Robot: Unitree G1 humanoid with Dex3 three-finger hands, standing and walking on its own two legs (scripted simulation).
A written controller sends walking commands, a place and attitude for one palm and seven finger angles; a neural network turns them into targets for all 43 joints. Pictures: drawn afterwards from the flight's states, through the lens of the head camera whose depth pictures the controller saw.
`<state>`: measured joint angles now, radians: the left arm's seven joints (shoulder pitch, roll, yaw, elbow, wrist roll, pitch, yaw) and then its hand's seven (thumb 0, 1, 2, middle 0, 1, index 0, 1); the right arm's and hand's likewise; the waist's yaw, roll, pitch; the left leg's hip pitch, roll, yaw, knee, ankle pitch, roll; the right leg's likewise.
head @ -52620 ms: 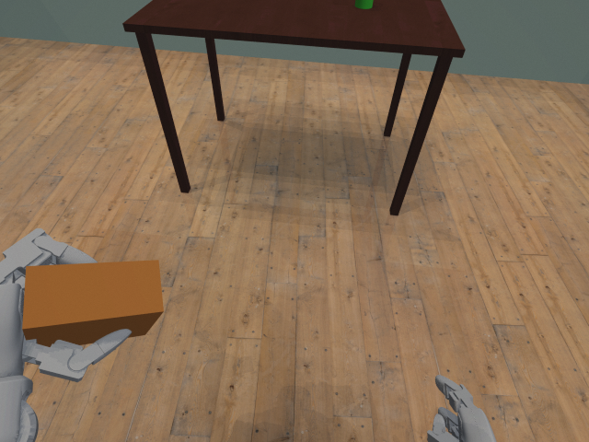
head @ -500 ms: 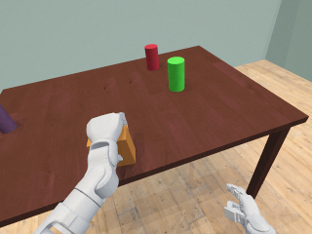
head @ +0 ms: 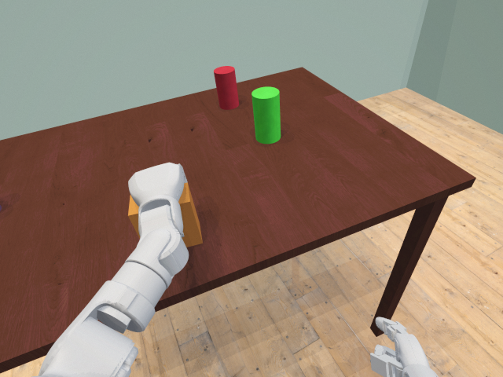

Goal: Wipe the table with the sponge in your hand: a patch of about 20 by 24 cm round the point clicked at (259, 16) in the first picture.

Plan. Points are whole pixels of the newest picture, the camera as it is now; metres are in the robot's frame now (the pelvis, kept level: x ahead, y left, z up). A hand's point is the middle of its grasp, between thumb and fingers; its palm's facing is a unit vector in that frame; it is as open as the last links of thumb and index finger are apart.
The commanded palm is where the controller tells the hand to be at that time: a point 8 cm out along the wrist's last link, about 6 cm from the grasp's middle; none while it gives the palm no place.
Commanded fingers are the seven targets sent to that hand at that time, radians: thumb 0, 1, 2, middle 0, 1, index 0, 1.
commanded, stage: wipe forward along the third lane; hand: left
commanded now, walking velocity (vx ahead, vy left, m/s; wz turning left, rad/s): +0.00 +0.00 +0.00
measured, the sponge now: (170, 226) +0.37 +0.19 +0.06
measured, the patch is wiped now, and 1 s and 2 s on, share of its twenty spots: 0.85 0.90 0.95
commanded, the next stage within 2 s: wipe back along the third lane in 1.04 s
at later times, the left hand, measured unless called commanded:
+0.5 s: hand (164, 189) +0.42 +0.20 +0.11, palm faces -0.03 -0.04 -1.00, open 9.8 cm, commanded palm +0.40 +0.21 +0.14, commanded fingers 0.00 0.10 1.30 -1.20 -1.60 -1.20 -1.60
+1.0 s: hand (160, 176) +0.46 +0.22 +0.11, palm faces -0.05 -0.03 -1.00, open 9.8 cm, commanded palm +0.45 +0.23 +0.14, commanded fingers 0.00 0.10 1.30 -1.20 -1.60 -1.20 -1.60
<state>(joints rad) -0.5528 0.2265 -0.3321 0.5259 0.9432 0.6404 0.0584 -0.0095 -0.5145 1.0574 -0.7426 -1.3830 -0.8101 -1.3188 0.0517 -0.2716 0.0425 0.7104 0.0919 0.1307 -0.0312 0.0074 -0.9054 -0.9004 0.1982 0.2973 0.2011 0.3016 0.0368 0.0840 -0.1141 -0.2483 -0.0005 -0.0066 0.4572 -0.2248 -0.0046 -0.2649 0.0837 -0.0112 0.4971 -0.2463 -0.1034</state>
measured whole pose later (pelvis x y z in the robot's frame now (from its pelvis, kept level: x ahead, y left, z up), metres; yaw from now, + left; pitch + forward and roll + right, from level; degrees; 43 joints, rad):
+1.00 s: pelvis +0.01 +0.02 +0.00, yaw +0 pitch +8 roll +0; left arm -0.91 0.30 -0.19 1.04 0.98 0.45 0.13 0.01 -0.52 1.06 -0.75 -1.38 -0.82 -1.32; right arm 0.17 -0.27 0.02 0.75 0.08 0.13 -0.04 0.00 -0.91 -0.90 0.20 0.30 0.20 0.30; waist -0.05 0.06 -0.13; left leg -0.38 -0.01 -0.01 0.48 -0.23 0.01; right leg -0.38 0.07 -0.01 0.47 -0.23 -0.07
